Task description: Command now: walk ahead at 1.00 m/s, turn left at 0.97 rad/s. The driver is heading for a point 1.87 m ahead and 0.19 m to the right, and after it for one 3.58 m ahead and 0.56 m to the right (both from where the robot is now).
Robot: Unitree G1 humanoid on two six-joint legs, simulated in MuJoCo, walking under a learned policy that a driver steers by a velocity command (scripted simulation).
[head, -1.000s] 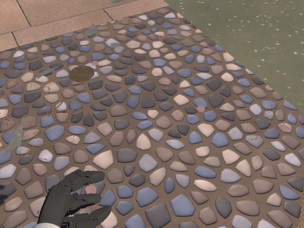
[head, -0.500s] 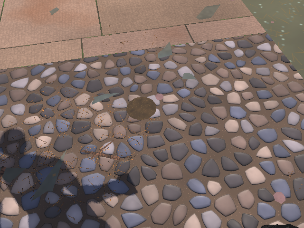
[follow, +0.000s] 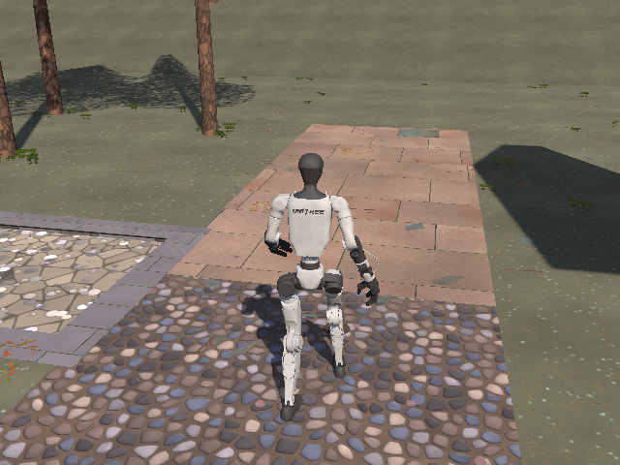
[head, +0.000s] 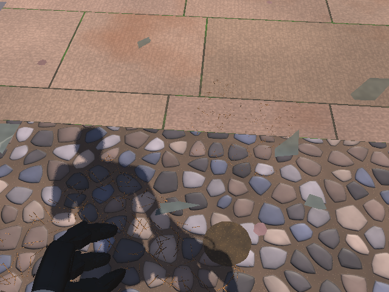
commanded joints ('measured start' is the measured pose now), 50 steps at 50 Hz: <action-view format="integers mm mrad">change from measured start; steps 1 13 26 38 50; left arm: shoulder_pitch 626 385 398 208 349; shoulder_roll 287 101 166 1 160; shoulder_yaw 124 92 92 59 140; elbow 80 218 177 173 155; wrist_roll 26 -1 -50 -12 -34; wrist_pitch -16 -52 -9 38 80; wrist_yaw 52 -2 14 -70 14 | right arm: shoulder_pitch -167 -425 -52 -166 -195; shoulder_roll -49 -3 -178 0 -47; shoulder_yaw -3 61 -9 49 57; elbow -123 -295 -111 -14 -163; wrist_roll -12 -30 -48 10 -51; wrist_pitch -34 69 16 -86 39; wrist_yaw -2 68 -18 -28 -53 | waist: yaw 365 115 -10 167 121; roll -127 -80 -2 31 115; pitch -373 70 -263 108 -76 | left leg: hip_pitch -478 -865 276 -265 -672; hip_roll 70 258 528 248 206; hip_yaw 17 275 -316 560 205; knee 717 707 -126 -242 916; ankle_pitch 372 419 123 1062 34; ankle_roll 5 -53 132 -92 -209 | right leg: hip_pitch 913 436 -192 69 380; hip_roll -224 -187 9 25 -126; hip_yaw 213 -161 20 -249 399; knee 24 -372 1032 208 -203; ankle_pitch -480 126 -257 272 499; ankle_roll -45 -58 -120 -84 -389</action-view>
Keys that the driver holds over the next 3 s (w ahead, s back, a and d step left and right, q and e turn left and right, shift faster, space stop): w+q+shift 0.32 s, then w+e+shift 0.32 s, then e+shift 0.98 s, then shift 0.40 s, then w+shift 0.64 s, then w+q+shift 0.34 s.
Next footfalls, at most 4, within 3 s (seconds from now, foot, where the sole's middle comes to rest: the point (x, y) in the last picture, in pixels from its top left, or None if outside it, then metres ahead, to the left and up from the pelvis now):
0.46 left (141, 271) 0.55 0.13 -0.75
0.88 right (139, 168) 0.98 0.13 -0.75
1.44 left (103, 152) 1.08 0.27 -0.75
1.94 right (137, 182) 0.91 0.13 -0.75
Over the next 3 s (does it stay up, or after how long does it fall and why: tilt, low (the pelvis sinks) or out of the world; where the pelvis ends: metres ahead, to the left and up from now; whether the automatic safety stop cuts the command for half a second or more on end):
stays up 1.32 -0.10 0.01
